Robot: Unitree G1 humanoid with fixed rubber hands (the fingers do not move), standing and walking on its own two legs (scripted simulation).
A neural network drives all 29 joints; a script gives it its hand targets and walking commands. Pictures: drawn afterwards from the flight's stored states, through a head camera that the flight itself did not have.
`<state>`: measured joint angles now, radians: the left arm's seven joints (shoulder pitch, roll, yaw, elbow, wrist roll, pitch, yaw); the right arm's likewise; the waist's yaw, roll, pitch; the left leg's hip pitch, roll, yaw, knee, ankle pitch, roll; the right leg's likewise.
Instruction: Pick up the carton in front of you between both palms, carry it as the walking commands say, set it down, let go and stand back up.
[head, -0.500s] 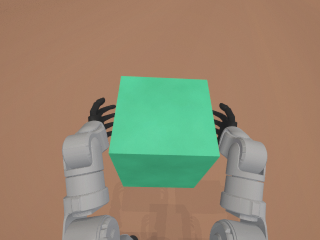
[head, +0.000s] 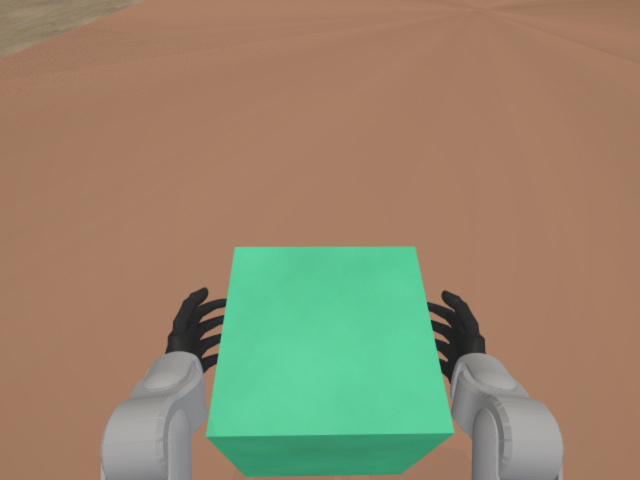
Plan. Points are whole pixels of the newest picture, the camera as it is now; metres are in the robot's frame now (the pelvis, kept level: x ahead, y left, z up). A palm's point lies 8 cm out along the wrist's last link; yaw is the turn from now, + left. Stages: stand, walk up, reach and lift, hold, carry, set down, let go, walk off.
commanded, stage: carry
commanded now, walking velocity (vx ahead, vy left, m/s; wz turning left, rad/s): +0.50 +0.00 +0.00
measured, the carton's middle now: (324, 370) +0.25 +0.02 +0.03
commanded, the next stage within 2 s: none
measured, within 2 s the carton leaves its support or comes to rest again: neither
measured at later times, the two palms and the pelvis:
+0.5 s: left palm (232, 190) +0.53 +0.18 +0.09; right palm (415, 205) +0.50 -0.12 +0.10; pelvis +0.29 +0.05 +0.01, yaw -4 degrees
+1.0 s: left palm (277, 114) +0.81 +0.15 +0.09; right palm (414, 123) +0.81 -0.15 +0.08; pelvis +0.57 -0.01 +0.00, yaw +0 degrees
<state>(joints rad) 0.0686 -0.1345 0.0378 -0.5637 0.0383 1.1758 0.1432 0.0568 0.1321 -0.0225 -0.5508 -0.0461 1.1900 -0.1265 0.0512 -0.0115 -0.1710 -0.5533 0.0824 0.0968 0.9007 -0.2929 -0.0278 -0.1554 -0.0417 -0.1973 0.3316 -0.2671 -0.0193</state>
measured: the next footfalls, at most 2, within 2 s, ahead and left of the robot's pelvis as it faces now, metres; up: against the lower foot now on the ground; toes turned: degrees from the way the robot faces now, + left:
left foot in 0.16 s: +0.30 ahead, +0.13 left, +0.00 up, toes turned +10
right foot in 0.72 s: +0.61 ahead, -0.11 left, +0.00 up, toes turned -7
